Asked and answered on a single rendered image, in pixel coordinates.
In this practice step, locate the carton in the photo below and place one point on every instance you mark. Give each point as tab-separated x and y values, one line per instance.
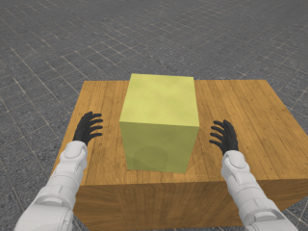
159	122

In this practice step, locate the left robot hand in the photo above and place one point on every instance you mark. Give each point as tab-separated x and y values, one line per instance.
84	129

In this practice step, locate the right robot forearm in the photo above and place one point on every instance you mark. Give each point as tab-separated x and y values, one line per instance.
250	199

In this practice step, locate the robot right upper arm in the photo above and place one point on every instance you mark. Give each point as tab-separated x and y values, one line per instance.
271	225

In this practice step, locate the right robot hand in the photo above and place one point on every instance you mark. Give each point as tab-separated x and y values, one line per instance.
228	139

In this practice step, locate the left robot forearm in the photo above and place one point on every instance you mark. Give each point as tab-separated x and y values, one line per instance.
65	180

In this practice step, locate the robot left upper arm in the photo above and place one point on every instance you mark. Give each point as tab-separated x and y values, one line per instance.
47	218

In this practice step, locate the pedestal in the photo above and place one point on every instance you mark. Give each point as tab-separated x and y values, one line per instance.
112	197

